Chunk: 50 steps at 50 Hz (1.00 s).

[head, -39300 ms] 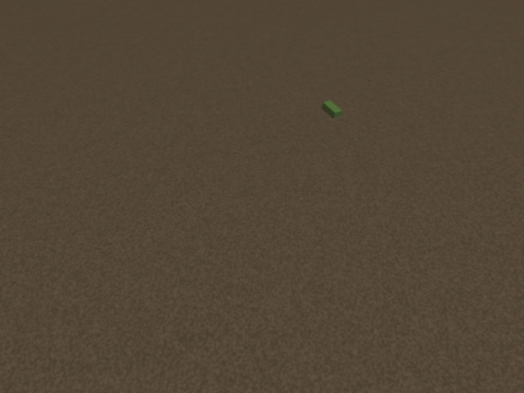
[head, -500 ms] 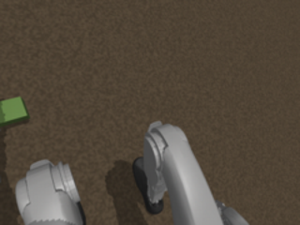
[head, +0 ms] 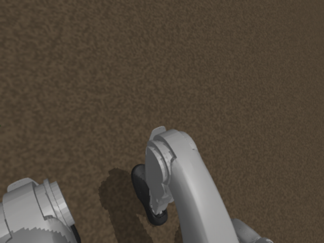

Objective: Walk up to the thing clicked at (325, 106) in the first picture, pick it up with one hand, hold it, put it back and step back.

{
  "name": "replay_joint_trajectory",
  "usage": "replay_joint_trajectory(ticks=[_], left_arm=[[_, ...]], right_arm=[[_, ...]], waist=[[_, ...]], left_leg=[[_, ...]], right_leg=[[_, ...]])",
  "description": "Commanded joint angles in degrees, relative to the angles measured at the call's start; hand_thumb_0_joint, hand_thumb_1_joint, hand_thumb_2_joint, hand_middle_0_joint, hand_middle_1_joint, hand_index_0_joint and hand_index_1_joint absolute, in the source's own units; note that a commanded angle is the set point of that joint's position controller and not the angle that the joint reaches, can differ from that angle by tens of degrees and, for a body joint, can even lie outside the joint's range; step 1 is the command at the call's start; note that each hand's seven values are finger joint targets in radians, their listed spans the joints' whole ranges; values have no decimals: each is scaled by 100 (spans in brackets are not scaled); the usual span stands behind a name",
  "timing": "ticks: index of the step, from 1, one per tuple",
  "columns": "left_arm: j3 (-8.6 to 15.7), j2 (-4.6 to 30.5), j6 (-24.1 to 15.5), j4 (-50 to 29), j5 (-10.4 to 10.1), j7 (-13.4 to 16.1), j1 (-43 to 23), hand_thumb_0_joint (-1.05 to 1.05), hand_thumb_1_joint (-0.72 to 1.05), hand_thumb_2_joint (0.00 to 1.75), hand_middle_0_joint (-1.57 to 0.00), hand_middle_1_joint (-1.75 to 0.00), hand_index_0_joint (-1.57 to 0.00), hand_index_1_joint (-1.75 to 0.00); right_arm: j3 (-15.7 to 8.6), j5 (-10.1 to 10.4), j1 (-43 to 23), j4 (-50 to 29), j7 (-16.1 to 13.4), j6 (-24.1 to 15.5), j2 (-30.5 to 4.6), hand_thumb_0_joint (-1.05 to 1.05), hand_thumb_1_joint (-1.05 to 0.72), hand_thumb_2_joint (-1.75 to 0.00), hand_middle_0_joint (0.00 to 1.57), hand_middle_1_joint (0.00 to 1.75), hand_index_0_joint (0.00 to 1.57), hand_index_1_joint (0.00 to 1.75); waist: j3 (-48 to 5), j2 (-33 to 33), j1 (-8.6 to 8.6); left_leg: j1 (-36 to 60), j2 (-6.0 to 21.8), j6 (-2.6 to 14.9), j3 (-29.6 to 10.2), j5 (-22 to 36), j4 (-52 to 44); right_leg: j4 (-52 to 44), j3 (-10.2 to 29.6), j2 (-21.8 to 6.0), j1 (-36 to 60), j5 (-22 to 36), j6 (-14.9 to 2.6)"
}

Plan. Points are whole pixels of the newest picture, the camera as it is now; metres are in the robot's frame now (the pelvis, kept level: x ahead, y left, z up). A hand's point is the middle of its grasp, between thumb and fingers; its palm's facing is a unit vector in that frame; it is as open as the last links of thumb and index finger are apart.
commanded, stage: rest palm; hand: left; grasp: from above
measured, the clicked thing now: out of the picture +0.46 +0.31 -0.28
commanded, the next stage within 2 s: close in 0.44 s
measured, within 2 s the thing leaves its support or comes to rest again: neither
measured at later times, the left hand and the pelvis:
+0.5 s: hand out of the picture +0.45 +0.29 -0.26, palm faces -0.45 -0.15 -0.88, open 13.9 cm; pelvis +0.00 +0.01 +0.00, yaw -2 degrees
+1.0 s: hand out of the picture +0.45 +0.29 -0.26, palm faces -0.46 -0.16 -0.88, open 12.2 cm; pelvis -0.01 +0.00 +0.00, yaw -2 degrees
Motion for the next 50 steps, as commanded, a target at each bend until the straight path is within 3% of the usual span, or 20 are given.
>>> replay_joint_trajectory(ticks=[1,3,7,12,13,14,20,23,26,27,28,33,34,39,44,46,48,50], left_arm=[[129,1345,0,-646,-96,283,-1577,0,-49,97,-13,-90,-11,-92],[39,1106,42,-368,-89,244,-1345,0,-48,94,-14,-90,-12,-92],[82,1209,11,-565,-110,274,-1573,0,-48,95,-13,-92,-12,-94],[-87,1119,-30,-396,-77,306,-1543,0,-49,96,-12,-94,-11,-95],[-32,1171,-48,-412,-50,324,-1569,0,-47,94,-12,-95,-11,-96],[-30,1244,-63,-463,-81,360,-1621,0,-48,95,-12,-95,-11,-96],[-192,1113,-14,-169,-49,489,-1477,0,-50,95,-10,-97,-10,-98],[-146,1211,24,-285,-76,531,-1533,0,-47,95,-12,-96,-11,-97],[-153,1242,72,-208,-105,554,-1547,0,-48,94,-11,-98,-10,-98],[-112,1316,62,-425,-117,561,-1629,0,-47,94,-12,-97,-11,-97],[-146,1259,104,-128,-127,566,-1489,0,-40,90,-16,-95,-16,-95],[-181,1286,169,-231,-172,532,-1529,0,-29,81,-23,-90,-24,-88],[-75,1451,165,-463,-180,528,-1647,0,-29,79,-23,-89,-24,-88],[-141,1285,234,-79,-249,388,-1419,0,-22,75,-28,-86,-30,-84],[-100,1468,171,-318,-333,262,-1427,0,-17,70,-31,-83,-34,-81],[-232,1236,157,-249,-401,185,-1321,0,-16,69,-33,-82,-35,-80],[-166,1412,113,-452,-418,213,-1450,0,-16,69,-34,-81,-35,-79],[-237,1315,117,-321,-416,187,-1237,0,-13,68,-36,-79,-38,-77]], right_arm=[[-518,26,1173,182,38,-62,-1905,0,-90,-90,20,30,20,30],[-457,20,1168,151,96,-86,-1837,0,-90,-90,20,30,20,30],[-463,-19,1135,130,140,-93,-1903,0,-90,-90,20,30,20,30],[-374,-9,935,101,173,-122,-1928,0,-90,-90,20,30,20,30],[-364,-49,1020,69,191,-121,-1973,0,-90,-90,20,30,20,30],[-361,-12,942,124,181,-129,-1974,0,-90,-90,20,30,20,30],[-343,-33,829,57,221,-229,-2056,0,-90,-91,20,30,20,30],[-268,-34,841,55,241,-254,-2026,0,-90,-90,20,30,20,30],[-264,-37,889,22,240,-297,-2092,0,-90,-91,20,30,20,30],[-260,-25,847,44,262,-313,-2080,0,-90,-91,20,30,20,30],[-243,-29,843,51,256,-327,-2080,0,-90,-90,20,30,20,30],[-186,3,813,24,303,-386,-2101,0,-90,-90,20,30,20,30],[-199,7,879,-1,314,-397,-2140,0,-90,-90,20,30,20,30],[-149,27,878,-43,332,-413,-2116,0,-90,-90,20,30,20,30],[-196,71,958,-73,275,-373,-2142,0,-90,-90,20,30,20,30],[-175,81,957,-107,283,-375,-2073,0,-90,-90,20,30,20,30],[-184,116,969,-82,256,-349,-2102,0,-90,-90,20,30,20,30],[-185,138,959,-99,244,-316,-2084,0,-90,-90,20,30,20,30]], waist=[[-3868,2969,-216],[-3583,2918,-295],[-3646,3207,-333],[-3386,2990,-387],[-3426,3014,-438],[-3436,3041,-365],[-3251,3000,-441],[-3296,2890,-411],[-3263,2939,-499],[-3385,3089,-423],[-3265,2988,-477],[-3257,3126,-523],[-3426,3277,-493],[-3033,2930,-582],[-3314,2926,-477],[-3108,2819,-532],[-3410,2935,-430],[-3314,2912,-421]], left_leg=[[2896,110,53,601,1736,-1592],[2820,110,46,612,1848,-1558],[3042,123,3,539,1807,-1669],[2814,121,37,509,1562,-1597],[2882,118,33,483,1599,-1649],[2820,134,21,454,1533,-1677],[2835,162,-3,389,1423,-1714],[2741,160,16,391,1424,-1682],[2855,177,-2,362,1421,-1722],[2900,194,-18,344,1549,-1706],[2888,187,-22,338,1489,-1711],[2974,200,-27,353,1678,-1643],[3085,206,-33,348,1854,-1656],[2786,186,-2,367,1600,-1647],[2790,194,10,354,1495,-1754],[2709,186,29,372,1463,-1700],[2856,205,9,336,1627,-1720],[2845,216,-8,330,1637,-1739]], right_leg=[[-988,-766,260,2291,1655,-479],[-941,-773,246,2269,1754,-461],[-943,-844,245,2159,1668,-481],[-962,-849,250,2113,1541,-452],[-963,-881,249,2109,1542,-455],[-974,-863,262,2164,1509,-462],[-972,-876,283,2105,1463,-454],[-1042,-881,283,2121,1442,-434],[-1042,-900,288,2200,1494,-427],[-1016,-900,279,2207,1558,-432],[-1002,-893,283,2224,1553,-432],[-979,-903,289,2272,1697,-418],[-1000,-908,302,2343,1813,-424],[-1050,-918,288,2260,1608,-408],[-1154,-887,296,2486,1530,-432],[-1157,-897,295,2376,1499,-411],[-1153,-883,290,2499,1632,-424],[-1124,-898,308,2492,1643,-431]])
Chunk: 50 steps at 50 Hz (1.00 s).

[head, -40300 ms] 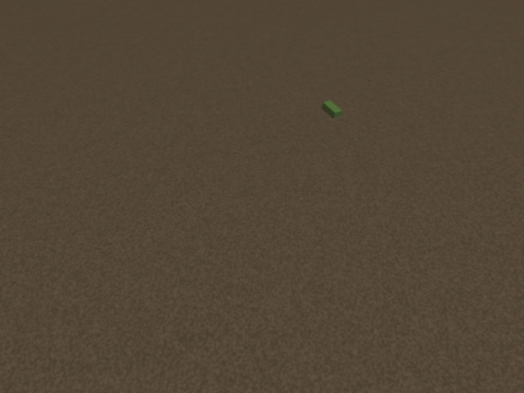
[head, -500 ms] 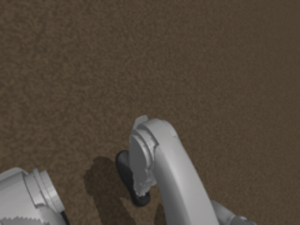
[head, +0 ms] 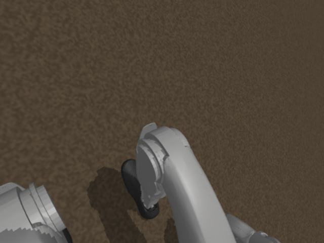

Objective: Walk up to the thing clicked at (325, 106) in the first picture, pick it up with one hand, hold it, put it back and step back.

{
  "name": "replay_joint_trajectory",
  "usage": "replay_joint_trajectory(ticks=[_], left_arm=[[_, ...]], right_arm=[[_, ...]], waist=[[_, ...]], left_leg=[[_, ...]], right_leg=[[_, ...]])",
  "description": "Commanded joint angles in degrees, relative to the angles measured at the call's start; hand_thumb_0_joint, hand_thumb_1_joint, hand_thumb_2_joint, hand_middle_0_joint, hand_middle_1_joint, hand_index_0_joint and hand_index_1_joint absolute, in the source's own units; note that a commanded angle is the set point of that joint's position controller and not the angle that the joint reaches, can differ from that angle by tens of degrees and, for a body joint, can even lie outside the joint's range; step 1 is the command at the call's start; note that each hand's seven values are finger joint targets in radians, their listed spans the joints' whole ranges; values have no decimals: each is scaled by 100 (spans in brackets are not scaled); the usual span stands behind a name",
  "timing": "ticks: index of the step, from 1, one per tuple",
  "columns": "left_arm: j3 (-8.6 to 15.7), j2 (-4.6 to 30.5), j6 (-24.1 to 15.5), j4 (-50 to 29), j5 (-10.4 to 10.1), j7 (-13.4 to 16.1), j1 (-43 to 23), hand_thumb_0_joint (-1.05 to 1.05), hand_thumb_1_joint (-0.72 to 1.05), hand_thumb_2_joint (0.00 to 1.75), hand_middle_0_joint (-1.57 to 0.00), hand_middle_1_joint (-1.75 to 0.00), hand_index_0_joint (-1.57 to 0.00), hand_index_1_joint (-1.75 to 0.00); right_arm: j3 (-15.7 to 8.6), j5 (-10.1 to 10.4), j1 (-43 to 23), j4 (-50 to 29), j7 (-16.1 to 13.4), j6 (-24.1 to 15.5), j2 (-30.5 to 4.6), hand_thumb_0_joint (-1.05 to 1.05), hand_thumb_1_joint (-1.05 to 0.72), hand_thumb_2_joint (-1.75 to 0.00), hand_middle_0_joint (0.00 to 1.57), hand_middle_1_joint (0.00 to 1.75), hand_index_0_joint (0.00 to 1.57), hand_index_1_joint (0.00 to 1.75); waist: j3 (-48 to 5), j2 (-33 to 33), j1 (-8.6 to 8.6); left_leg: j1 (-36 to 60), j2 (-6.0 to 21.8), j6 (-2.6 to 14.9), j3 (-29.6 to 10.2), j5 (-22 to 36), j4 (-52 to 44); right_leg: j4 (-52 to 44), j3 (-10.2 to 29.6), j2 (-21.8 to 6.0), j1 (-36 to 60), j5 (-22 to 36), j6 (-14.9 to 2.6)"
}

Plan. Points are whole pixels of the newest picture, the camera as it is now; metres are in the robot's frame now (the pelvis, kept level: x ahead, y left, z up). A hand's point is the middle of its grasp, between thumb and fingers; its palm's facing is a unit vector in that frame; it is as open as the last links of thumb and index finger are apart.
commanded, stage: close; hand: left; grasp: from above
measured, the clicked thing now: out of the picture +0.45 +0.32 -0.28
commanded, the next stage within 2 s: settle in 1.00 s
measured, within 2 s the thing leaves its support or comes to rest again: leaves its support in 1.44 s
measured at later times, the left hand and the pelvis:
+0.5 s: hand out of the picture +0.45 +0.31 -0.26, palm faces -0.44 -0.16 -0.89, open 9.8 cm; pelvis +0.00 +0.00 +0.00, yaw +0 degrees
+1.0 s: hand out of the picture +0.45 +0.31 -0.26, palm faces -0.43 -0.16 -0.89, open 9.1 cm; pelvis +0.00 +0.00 +0.01, yaw +0 degrees
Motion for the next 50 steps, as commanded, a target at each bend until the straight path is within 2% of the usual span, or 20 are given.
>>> replay_joint_trajectory(ticks=[1,4,5,7,12,14,15,16,18,19,28,30,33,36,38,41,43,45,49,50], left_arm=[[-122,851,-51,-306,-93,116,-1093,0,-12,66,-37,-78,-39,-76],[-83,994,-113,-425,-93,135,-1191,0,-7,64,-41,-74,-43,-73],[32,1179,-133,-567,-96,165,-1186,0,-6,64,-43,-73,-44,-72],[-70,982,-131,-401,-52,146,-1101,0,-2,61,-45,-71,-46,-69],[-109,909,-144,-376,-57,149,-1152,0,5,59,-49,-69,-51,-67],[-87,962,-150,-425,-67,197,-1030,0,8,59,-52,-68,-54,-66],[-174,904,-137,-277,-24,179,-1088,0,10,56,-53,-68,-55,-66],[-161,902,-141,-344,-36,173,-1123,0,11,56,-54,-67,-56,-65],[-35,1083,-135,-398,-25,237,-1090,0,14,52,-56,-65,-58,-62],[-104,933,-109,-304,-12,205,-1092,0,15,51,-57,-63,-59,-60],[-131,923,-66,-302,-54,203,-970,0,28,49,-67,-60,-70,-58],[-178,772,-33,-289,-64,184,-949,0,29,46,-67,-60,-70,-56],[-195,906,-17,-261,-78,182,-962,0,35,49,-73,-58,-75,-56],[-68,959,-11,-315,-100,178,-848,0,40,48,-76,-57,-79,-55],[-163,870,8,-270,-59,115,-881,0,40,46,-77,-56,-79,-53],[-111,919,8,-368,-129,128,-909,0,44,47,-80,-56,-82,-53],[-203,815,7,-338,-133,83,-965,0,47,46,-83,-54,-85,-52],[-56,1009,14,-484,-134,79,-890,0,49,47,-84,-53,-86,-51],[-137,803,28,-301,-136,50,-760,0,50,45,-85,-51,-87,-49],[-113,864,-11,-510,-132,57,-978,0,51,47,-86,-53,-88,-51]], right_arm=[[-516,71,1130,85,-36,19,-1870,0,-90,-90,20,30,20,30],[-511,81,1131,69,-56,39,-1905,0,-90,-90,20,30,20,30],[-529,91,1164,76,-81,64,-1932,0,-90,-90,20,30,20,30],[-530,61,1153,62,-83,63,-1902,0,-90,-90,20,30,20,30],[-521,73,1129,52,-89,45,-1891,0,-90,-90,20,30,20,30],[-551,93,1127,47,-119,69,-1931,0,-90,-90,20,30,20,30],[-488,77,1136,19,-105,61,-1885,0,-90,-90,20,30,20,30],[-495,63,1122,34,-98,56,-1898,0,-90,-90,20,30,20,30],[-545,74,1137,36,-136,77,-1946,0,-90,-90,20,30,20,30],[-516,66,1145,-2,-121,67,-1897,0,-90,-90,20,30,20,30],[-529,61,1121,-35,-137,108,-1902,0,-90,-90,20,30,20,30],[-540,43,1151,-79,-108,93,-1890,0,-90,-90,20,30,20,30],[-513,58,1171,-95,-126,92,-1941,0,-90,-90,20,30,20,30],[-541,70,1183,-36,-147,134,-1911,0,-90,-90,20,30,20,30],[-528,51,1175,-109,-127,126,-1887,0,-90,-90,20,30,20,30],[-545,81,1195,-84,-158,150,-1910,0,-90,-90,20,30,20,30],[-540,85,1161,-77,-162,144,-1892,0,-90,-90,20,30,20,30],[-568,114,1204,-69,-193,179,-1895,0,-90,-90,20,30,20,30],[-569,100,1152,-109,-199,237,-1879,0,-90,-90,20,30,20,30],[-580,113,1168,-112,-209,236,-1898,0,-90,-90,20,30,20,30]], waist=[[-3549,3018,-354],[-3488,2961,-329],[-3681,3084,-230],[-3470,3009,-307],[-3431,3017,-341],[-3569,2989,-259],[-3414,2933,-362],[-3355,2931,-361],[-3539,3124,-248],[-3433,3066,-319],[-3422,3000,-259],[-3442,2975,-295],[-3432,2843,-331],[-3526,3054,-166],[-3418,2963,-276],[-3571,2941,-242],[-3342,2882,-283],[-3600,3049,-143],[-3491,2949,-201],[-3585,2997,-186]], left_leg=[[2613,183,-38,554,1542,-1692],[2557,174,-24,571,1426,-1713],[2648,186,-41,572,1482,-1776],[2555,178,-31,593,1356,-1770],[2676,207,-67,483,1316,-1836],[2673,205,-74,469,1412,-1866],[2621,201,-53,512,1363,-1789],[2570,198,-49,513,1329,-1797],[2690,193,-75,497,1364,-1889],[2733,203,-80,476,1384,-1870],[2667,196,-86,475,1287,-1942],[2708,193,-76,494,1410,-1880],[2620,185,-43,535,1391,-1830],[2673,185,-86,501,1383,-1961],[2636,178,-52,548,1373,-1880],[2622,174,-45,547,1444,-1877],[2494,171,-39,548,1227,-1877],[2691,170,-68,550,1347,-1963],[2622,174,-73,513,1340,-1972],[2647,176,-75,484,1377,-1962]], right_leg=[[-940,-725,247,2178,1499,-491],[-1000,-719,242,2166,1390,-491],[-1026,-699,264,2283,1420,-507],[-1026,-710,254,2156,1313,-507],[-969,-757,226,2012,1265,-506],[-1005,-734,246,2144,1344,-509],[-998,-721,246,2097,1353,-495],[-1002,-731,238,2053,1309,-491],[-1028,-718,250,2105,1307,-523],[-982,-736,223,2009,1329,-511],[-1015,-721,236,2079,1268,-514],[-1020,-725,250,2057,1355,-510],[-1097,-698,260,2193,1372,-494],[-1045,-706,241,2134,1293,-524],[-1063,-697,259,2098,1323,-514],[-1085,-678,259,2206,1383,-517],[-1086,-685,229,2053,1200,-515],[-1084,-658,246,2129,1260,-537],[-1035,-685,243,2055,1259,-546],[-1013,-702,232,1985,1271,-544]])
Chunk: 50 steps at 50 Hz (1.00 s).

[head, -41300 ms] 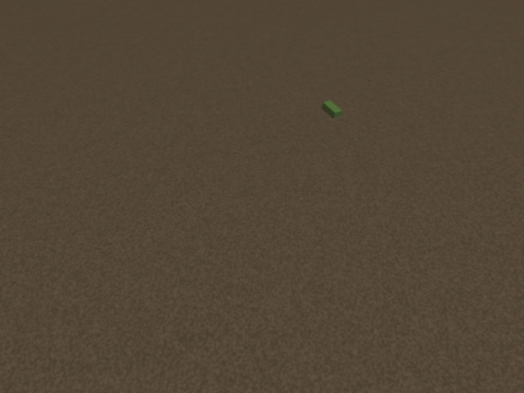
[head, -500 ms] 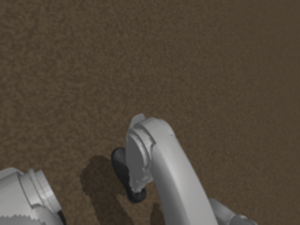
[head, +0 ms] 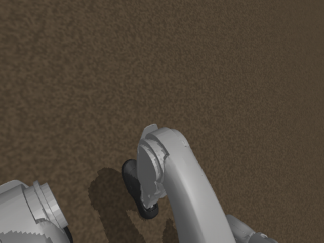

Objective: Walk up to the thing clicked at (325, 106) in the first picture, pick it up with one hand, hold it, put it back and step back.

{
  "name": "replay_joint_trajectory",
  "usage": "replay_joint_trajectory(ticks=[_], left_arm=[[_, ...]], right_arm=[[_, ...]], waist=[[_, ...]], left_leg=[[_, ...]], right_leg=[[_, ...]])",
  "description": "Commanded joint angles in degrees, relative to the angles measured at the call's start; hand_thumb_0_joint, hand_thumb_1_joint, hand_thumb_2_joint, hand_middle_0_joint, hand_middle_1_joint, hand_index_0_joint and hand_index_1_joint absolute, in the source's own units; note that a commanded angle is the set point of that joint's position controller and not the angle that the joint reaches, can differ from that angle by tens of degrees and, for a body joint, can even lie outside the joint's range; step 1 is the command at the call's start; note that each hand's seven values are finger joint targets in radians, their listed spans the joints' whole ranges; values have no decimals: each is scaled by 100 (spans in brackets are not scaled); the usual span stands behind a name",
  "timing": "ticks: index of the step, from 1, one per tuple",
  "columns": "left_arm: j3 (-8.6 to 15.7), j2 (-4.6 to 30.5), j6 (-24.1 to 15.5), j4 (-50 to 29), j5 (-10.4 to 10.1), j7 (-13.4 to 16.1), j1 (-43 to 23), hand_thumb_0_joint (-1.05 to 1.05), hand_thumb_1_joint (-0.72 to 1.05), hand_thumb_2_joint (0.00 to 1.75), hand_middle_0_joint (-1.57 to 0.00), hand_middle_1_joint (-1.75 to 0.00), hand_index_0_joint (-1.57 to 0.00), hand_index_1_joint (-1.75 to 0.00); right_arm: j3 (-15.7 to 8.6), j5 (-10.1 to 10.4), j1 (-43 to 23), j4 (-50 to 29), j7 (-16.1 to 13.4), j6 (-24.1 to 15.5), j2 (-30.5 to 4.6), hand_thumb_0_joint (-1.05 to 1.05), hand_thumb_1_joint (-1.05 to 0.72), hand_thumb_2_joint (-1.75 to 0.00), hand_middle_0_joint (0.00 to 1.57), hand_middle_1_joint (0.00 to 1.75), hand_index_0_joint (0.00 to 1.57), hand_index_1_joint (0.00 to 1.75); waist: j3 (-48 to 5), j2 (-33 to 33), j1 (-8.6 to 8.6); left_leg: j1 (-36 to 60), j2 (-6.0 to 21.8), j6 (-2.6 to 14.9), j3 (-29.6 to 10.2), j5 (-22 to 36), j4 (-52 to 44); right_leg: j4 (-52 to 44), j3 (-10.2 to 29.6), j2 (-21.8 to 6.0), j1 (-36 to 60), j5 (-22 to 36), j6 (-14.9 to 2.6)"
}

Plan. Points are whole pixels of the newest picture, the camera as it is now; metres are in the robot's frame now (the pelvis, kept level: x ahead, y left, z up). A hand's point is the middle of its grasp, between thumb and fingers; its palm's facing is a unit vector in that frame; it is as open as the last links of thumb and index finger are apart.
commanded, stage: settle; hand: left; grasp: from above
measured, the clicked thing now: out of the picture +0.47 +0.32 -0.29
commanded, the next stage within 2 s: lift in 1.00 s
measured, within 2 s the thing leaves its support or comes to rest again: leaves its support in 0.44 s
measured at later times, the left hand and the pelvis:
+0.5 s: hand out of the picture +0.44 +0.32 -0.25, palm faces -0.43 -0.17 -0.89, open 8.9 cm; pelvis +0.00 +0.00 +0.00, yaw +1 degrees
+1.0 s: hand out of the picture +0.44 +0.32 -0.15, palm faces -0.45 -0.12 -0.88, open 8.9 cm; pelvis +0.00 -0.01 +0.02, yaw +6 degrees
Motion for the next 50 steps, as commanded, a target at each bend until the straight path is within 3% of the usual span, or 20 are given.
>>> replay_joint_trajectory(ticks=[1,4,5,7,9,11,12,15,17,19,21,26,27,29,31,32,35,38,40,50], left_arm=[[-8,884,23,-58,-57,23,-949,0,53,45,-87,-52,-89,-50],[21,956,8,-206,-62,4,-1038,0,59,45,-92,-51,-94,-48],[-31,959,16,-58,-55,-5,-984,0,59,47,-93,-50,-94,-48],[15,1003,16,-87,-67,-21,-978,0,53,46,-94,-49,-96,-47],[142,1169,19,-376,-87,-24,-1076,0,54,45,-95,-46,-97,-45],[90,991,65,-315,-41,-108,-1072,0,57,46,-98,-46,-99,-45],[8,906,79,-168,-96,-136,-942,0,58,46,-98,-45,-100,-44],[344,1387,46,-926,-87,-127,-1146,0,63,48,-104,-44,-104,-44],[400,1219,74,-1040,4,-197,-1081,0,63,44,-103,-42,-104,-41],[368,1069,46,-1226,-8,-229,-1220,0,65,41,-103,-40,-105,-38],[539,1217,25,-1612,-55,-210,-1290,0,67,45,-106,-41,-107,-40],[291,496,29,-2087,-163,-447,-1148,0,72,49,-111,-40,-111,-40],[389,583,29,-2339,-135,-471,-1175,0,74,51,-112,-39,-112,-40],[236,248,82,-2538,-167,-590,-1157,0,77,51,-113,-42,-113,-42],[53,-60,169,-2117,-188,-720,-1163,0,81,49,-116,-42,-116,-42],[190,101,222,-2167,-167,-752,-1068,0,82,50,-116,-43,-117,-42],[-161,-353,223,-2560,-244,-959,-1439,0,82,53,-117,-43,-118,-44],[-55,-174,272,-2306,-237,-1081,-1261,0,80,52,-116,-44,-116,-44],[-100,-290,302,-2223,-202,-1187,-1307,0,82,53,-118,-43,-118,-43],[62,45,128,-2383,-246,-1510,-1563,0,75,45,-113,-38,-113,-38]], right_arm=[[-588,47,1062,72,-57,27,-1895,0,-90,-90,20,30,20,30],[-565,50,1102,79,-52,22,-1919,0,-90,-90,20,30,20,30],[-542,48,1078,93,-59,19,-1899,0,-90,-90,20,30,20,30],[-542,59,1078,53,-73,16,-1917,0,-91,-90,20,30,20,30],[-627,72,1132,120,-87,56,-1923,0,-92,-91,20,30,20,30],[-586,47,1144,82,-52,44,-1883,0,-91,-91,20,30,20,30],[-590,56,1089,55,-69,53,-1871,0,-91,-91,20,30,20,30],[-752,122,1178,106,-117,103,-1945,0,-92,-91,20,30,20,30],[-797,101,1178,114,-96,140,-1892,0,-91,-91,20,30,20,30],[-798,100,1254,175,-70,177,-1795,0,-91,-90,20,30,20,30],[-956,147,1321,245,-100,214,-1867,0,-91,-90,20,30,20,30],[-1207,301,1317,427,-79,289,-1658,0,-91,-90,20,30,20,30],[-1310,328,1406,472,-101,319,-1721,0,-90,-90,20,30,20,30],[-1475,423,1432,529,-89,381,-1671,0,-90,-90,20,30,20,30],[-1512,490,1426,569,-62,427,-1589,0,-90,-90,20,30,20,30],[-1543,500,1592,624,-86,461,-1617,0,-90,-90,20,30,20,30],[-1579,598,1448,551,-131,551,-1464,0,-90,-90,20,30,20,30],[-1625,656,1467,536,-196,634,-1445,0,-90,-90,20,30,20,30],[-1649,666,1504,526,-239,681,-1395,0,-90,-90,20,30,20,30],[-1651,671,1451,430,-567,873,-1210,0,-90,-90,20,30,20,30]], waist=[[-3333,2922,-280],[-3435,2890,-236],[-3290,2888,-314],[-3273,2763,-259],[-3638,3144,-128],[-3607,3150,-233],[-3464,2895,-288],[-3989,3419,54],[-4206,3592,81],[-4161,3475,-77],[-4350,3667,54],[-4476,3705,104],[-4710,3814,214],[-4952,3903,326],[-4528,3462,235],[-4570,3322,281],[-4760,3365,410],[-4871,3055,547],[-4822,2871,490],[-4952,2524,599]], left_leg=[[2594,161,-89,504,1240,-1812],[2599,155,-82,510,1414,-1759],[2565,159,-74,540,1335,-1735],[2483,147,-61,537,1252,-1740],[2762,157,-108,535,1426,-1832],[2820,166,-111,513,1581,-1751],[2611,149,-67,568,1371,-1732],[2917,136,-121,606,1493,-1857],[3185,139,-177,558,1790,-1821],[3065,130,-138,642,1929,-1675],[3094,113,-140,695,1852,-1790],[3094,96,-137,782,1593,-1822],[3264,78,-156,761,1693,-1934],[3379,68,-168,770,1683,-2024],[2968,47,-89,814,1410,-1999],[2925,17,-60,870,1563,-1981],[2988,-19,-54,866,1415,-2188],[2879,-74,-19,919,1367,-2219],[2827,-101,10,980,1354,-2205],[2544,-192,62,1264,1130,-2233]], right_leg=[[-910,-670,249,1972,1212,-501],[-894,-668,232,1991,1304,-484],[-918,-647,241,2018,1277,-484],[-934,-646,232,1993,1187,-475],[-894,-617,235,2092,1296,-519],[-828,-662,218,1966,1403,-510],[-913,-629,239,2062,1316,-491],[-882,-578,213,2099,1306,-556],[-765,-634,186,1900,1452,-595],[-787,-620,217,2002,1625,-558],[-843,-576,213,2049,1575,-594],[-874,-513,176,1704,1348,-642],[-877,-511,148,1655,1394,-651],[-806,-454,121,1526,1354,-667],[-895,-421,126,1314,1188,-641],[-973,-384,128,1439,1303,-618],[-994,-335,77,1267,1150,-659],[-1000,-259,55,1375,1114,-657],[-1093,-204,39,1410,1095,-639],[-1404,-5,22,1897,690,-669]])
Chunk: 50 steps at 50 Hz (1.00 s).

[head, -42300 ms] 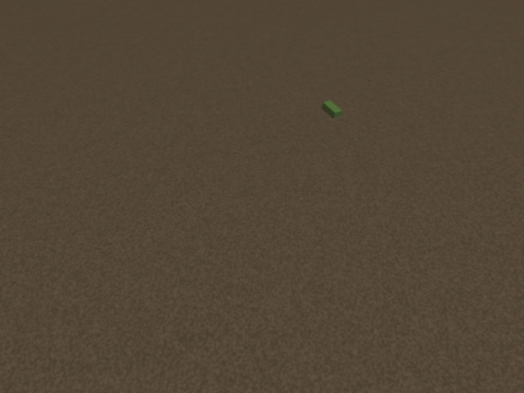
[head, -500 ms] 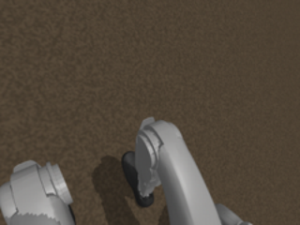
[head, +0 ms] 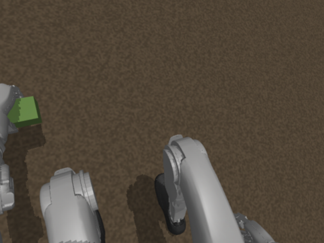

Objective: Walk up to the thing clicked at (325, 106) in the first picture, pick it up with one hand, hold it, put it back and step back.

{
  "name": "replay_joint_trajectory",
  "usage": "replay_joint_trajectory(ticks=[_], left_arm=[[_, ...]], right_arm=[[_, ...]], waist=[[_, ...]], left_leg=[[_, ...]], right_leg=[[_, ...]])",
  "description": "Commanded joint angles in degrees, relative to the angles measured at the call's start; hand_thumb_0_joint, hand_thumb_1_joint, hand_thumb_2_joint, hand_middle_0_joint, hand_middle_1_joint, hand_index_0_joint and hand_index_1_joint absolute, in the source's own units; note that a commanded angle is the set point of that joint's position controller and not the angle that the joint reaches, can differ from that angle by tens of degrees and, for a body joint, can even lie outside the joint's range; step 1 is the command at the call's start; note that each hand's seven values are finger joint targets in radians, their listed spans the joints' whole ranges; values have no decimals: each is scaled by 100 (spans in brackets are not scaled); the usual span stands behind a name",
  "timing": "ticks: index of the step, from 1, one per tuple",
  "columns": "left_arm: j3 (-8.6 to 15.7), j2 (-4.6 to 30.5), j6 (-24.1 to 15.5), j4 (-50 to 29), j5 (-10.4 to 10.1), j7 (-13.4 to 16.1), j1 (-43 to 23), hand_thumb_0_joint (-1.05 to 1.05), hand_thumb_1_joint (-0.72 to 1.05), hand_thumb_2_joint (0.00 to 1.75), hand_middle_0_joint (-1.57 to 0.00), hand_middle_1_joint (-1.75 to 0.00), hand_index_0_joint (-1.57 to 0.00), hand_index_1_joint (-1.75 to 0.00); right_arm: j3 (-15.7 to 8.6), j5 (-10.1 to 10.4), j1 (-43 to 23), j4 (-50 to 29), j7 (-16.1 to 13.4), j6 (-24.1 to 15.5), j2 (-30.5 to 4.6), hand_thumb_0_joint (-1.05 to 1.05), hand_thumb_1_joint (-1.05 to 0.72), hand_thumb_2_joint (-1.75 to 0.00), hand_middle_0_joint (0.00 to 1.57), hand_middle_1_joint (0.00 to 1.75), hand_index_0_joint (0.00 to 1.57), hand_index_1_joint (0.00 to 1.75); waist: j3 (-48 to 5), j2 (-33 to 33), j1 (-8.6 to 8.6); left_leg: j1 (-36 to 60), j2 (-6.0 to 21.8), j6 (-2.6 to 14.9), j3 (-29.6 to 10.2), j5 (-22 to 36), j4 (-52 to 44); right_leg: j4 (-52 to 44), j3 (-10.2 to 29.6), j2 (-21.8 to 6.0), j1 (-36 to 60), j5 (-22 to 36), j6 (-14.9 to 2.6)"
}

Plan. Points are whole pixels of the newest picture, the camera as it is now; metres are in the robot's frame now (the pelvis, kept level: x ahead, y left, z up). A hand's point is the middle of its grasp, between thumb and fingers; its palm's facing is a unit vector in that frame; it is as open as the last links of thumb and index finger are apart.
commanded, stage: lift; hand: left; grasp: from above
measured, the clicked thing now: (3, 116) +0.49 +0.29 -0.20
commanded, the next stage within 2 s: hold in 1.80 s
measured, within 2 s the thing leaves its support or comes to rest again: neither
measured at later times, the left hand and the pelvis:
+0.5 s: hand out of the picture +0.45 +0.30 -0.09, palm faces -0.47 -0.07 -0.88, open 8.9 cm; pelvis +0.00 +0.00 +0.04, yaw +2 degrees
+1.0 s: hand out of the picture +0.37 +0.28 +0.10, palm faces -0.43 -0.10 -0.90, open 8.9 cm; pelvis +0.00 +0.00 +0.19, yaw +5 degrees
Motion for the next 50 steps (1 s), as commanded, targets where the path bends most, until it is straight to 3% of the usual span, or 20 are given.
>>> replay_joint_trajectory(ticks=[1,4,5,6,7,8,10,14,16,19,21,24,27,29,32,34,37,39,46,50], left_arm=[[167,1469,-76,-938,-71,103,-1974,0,74,45,-113,-38,-113,-38],[178,1477,-129,-1086,-86,51,-1999,0,77,41,-115,-44,-117,-42],[200,1527,-149,-1367,-104,44,-2051,0,70,44,-107,-36,-109,-36],[226,1520,-131,-1302,-129,46,-1938,0,74,42,-113,-43,-115,-41],[203,1438,-107,-1321,-159,13,-1885,0,69,44,-105,-37,-107,-36],[208,1456,-90,-1360,-179,-16,-1843,0,73,41,-110,-44,-112,-41],[204,1426,-45,-1699,-233,-84,-1901,0,74,44,-107,-47,-110,-44],[154,1256,102,-1777,-443,-352,-1554,0,76,45,-108,-48,-111,-45],[96,1193,120,-2139,-449,-515,-1529,0,75,46,-106,-50,-110,-46],[160,1221,141,-2617,-551,-702,-1294,0,76,50,-108,-51,-111,-48],[54,986,163,-2684,-620,-834,-1090,0,76,52,-108,-51,-111,-48],[109,1058,184,-3093,-681,-980,-853,0,74,52,-106,-50,-109,-48],[17,913,190,-3654,-804,-1113,-703,0,72,53,-105,-51,-108,-48],[-64,669,228,-3639,-944,-1204,-394,0,75,52,-106,-52,-109,-49],[-45,770,262,-4101,-1011,-1282,-219,0,73,50,-104,-52,-107,-49],[-150,557,295,-4413,-1124,-1337,-104,0,75,48,-105,-52,-109,-48],[-120,589,379,-4863,-1222,-1395,154,0,77,47,-107,-50,-110,-46],[-206,382,452,-4995,-1299,-1427,397,0,77,48,-108,-48,-111,-46],[-204,337,699,-5531,-1465,-1439,1113,0,78,46,-110,-43,-113,-41],[-377,11,806,-5586,-1528,-1485,1629,0,80,46,-113,-41,-115,-39]], right_arm=[[-523,37,1241,-7,-187,43,-1442,0,-90,-90,20,30,20,30],[-545,49,1305,-29,-275,85,-1437,0,-93,-91,20,30,20,30],[-560,73,1315,0,-285,103,-1378,0,-88,-89,20,30,20,30],[-584,86,1324,5,-307,122,-1398,0,-92,-91,20,30,20,30],[-614,101,1374,-7,-323,131,-1437,0,-88,-89,20,30,20,30],[-633,120,1381,-17,-331,154,-1400,0,-92,-91,20,30,20,30],[-685,175,1450,-20,-363,209,-1392,0,-91,-90,20,30,20,30],[-835,312,1446,11,-434,323,-1366,0,-91,-90,20,30,20,30],[-876,360,1490,-26,-463,388,-1320,0,-91,-90,20,30,20,30],[-959,451,1433,-127,-517,489,-1267,0,-91,-90,20,30,20,30],[-999,497,1388,-158,-564,536,-1268,0,-91,-90,20,30,20,30],[-1069,580,1348,-236,-634,593,-1289,0,-91,-90,20,30,20,30],[-1106,667,1298,-331,-683,628,-1197,0,-91,-90,20,30,20,30],[-1115,709,1242,-353,-709,627,-1182,0,-91,-90,20,30,20,30],[-1152,763,1138,-448,-797,652,-1159,0,-90,-90,20,30,20,30],[-1183,799,1055,-516,-837,643,-1114,0,-90,-90,20,30,20,30],[-1197,853,978,-567,-929,656,-1056,0,-90,-90,20,30,20,30],[-1209,884,858,-591,-989,651,-1007,0,-90,-90,20,30,20,30],[-1167,983,564,-633,-1208,641,-803,0,-90,-90,20,30,20,30],[-1127,1047,480,-588,-1321,595,-658,0,-89,-90,20,30,20,30]], waist=[[-3740,1707,-81],[-3868,1631,-82],[-4131,1837,23],[-4150,1845,61],[-4128,1825,51],[-4161,1810,70],[-4513,1880,145],[-4402,1678,292],[-4521,1847,326],[-4745,1717,518],[-4390,1628,476],[-4373,1612,611],[-4643,1603,691],[-4386,1495,683],[-4408,1445,796],[-4411,1521,776],[-4567,1356,867],[-4380,1355,868],[-4176,1021,1051],[-3830,763,1067]], left_leg=[[2523,-83,172,690,908,-1570],[2563,-86,180,704,956,-1561],[2713,-77,167,723,1037,-1650],[2733,-79,160,719,1039,-1679],[2756,-83,158,722,1086,-1722],[2797,-72,155,718,1060,-1779],[2932,-78,177,756,1231,-1820],[2986,-100,197,774,1167,-2056],[3177,-96,184,791,1259,-2170],[3328,-104,210,810,1203,-2360],[3348,-95,203,739,1053,-2520],[3670,-97,177,632,1006,-2794],[4010,-52,191,607,996,-3087],[4029,-53,187,509,907,-3292],[4325,-33,198,445,656,-3647],[4533,-17,191,386,463,-3930],[4938,-4,191,421,697,-4167],[5184,23,170,360,658,-4455],[6015,38,170,499,663,-5330],[6429,42,165,588,846,-5806]], right_leg=[[-1321,-440,262,2235,721,-519],[-1383,-420,246,2322,764,-511],[-1360,-401,241,2423,856,-502],[-1375,-395,237,2404,839,-521],[-1408,-446,217,2354,897,-529],[-1417,-427,238,2415,859,-540],[-1469,-418,211,2556,1097,-511],[-1620,-377,191,2469,1026,-530],[-1682,-347,183,2620,1106,-535],[-1852,-284,179,2837,1033,-525],[-1977,-301,162,2655,886,-539],[-2144,-276,131,2644,820,-554],[-2308,-236,145,2921,882,-507],[-2418,-242,135,2911,836,-497],[-2689,-203,132,3149,678,-475],[-2826,-184,137,3311,616,-451],[-3144,-133,138,3754,776,-436],[-3315,-131,136,3868,769,-424],[-4389,33,174,5118,701,-386],[-4998,107,190,5752,775,-380]])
